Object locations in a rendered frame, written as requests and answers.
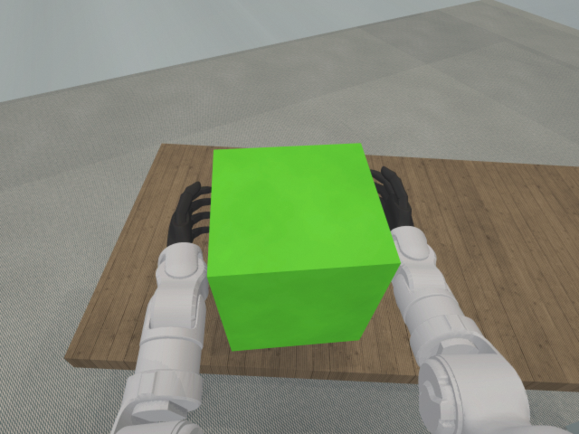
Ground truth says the left robot hand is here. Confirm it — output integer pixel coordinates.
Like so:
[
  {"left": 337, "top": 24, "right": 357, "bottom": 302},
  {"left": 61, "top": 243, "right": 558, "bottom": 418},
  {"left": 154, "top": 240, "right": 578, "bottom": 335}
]
[{"left": 166, "top": 182, "right": 212, "bottom": 247}]

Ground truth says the robot left forearm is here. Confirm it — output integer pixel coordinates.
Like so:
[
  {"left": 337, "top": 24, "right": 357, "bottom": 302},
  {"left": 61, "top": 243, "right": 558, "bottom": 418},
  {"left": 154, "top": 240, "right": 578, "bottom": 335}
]
[{"left": 110, "top": 242, "right": 209, "bottom": 434}]

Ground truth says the table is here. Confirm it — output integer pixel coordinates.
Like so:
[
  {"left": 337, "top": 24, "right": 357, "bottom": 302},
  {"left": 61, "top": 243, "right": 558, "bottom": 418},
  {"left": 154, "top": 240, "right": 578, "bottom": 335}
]
[{"left": 64, "top": 144, "right": 579, "bottom": 434}]

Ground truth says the carton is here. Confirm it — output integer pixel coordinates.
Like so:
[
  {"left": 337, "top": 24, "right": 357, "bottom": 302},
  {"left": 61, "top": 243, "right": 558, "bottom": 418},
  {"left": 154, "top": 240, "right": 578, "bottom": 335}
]
[{"left": 207, "top": 143, "right": 401, "bottom": 351}]

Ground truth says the right robot hand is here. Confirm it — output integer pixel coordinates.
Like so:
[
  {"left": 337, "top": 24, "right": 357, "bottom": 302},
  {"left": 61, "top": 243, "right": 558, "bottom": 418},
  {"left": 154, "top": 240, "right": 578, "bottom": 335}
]
[{"left": 370, "top": 166, "right": 414, "bottom": 231}]

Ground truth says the robot right forearm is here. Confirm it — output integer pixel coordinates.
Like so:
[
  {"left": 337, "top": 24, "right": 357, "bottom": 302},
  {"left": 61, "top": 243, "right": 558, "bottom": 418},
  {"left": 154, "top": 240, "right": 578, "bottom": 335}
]
[{"left": 391, "top": 226, "right": 530, "bottom": 421}]

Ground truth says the robot right upper arm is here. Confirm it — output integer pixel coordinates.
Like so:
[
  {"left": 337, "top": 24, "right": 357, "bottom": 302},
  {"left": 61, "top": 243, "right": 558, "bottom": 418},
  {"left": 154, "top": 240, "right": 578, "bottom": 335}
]
[{"left": 418, "top": 354, "right": 573, "bottom": 434}]

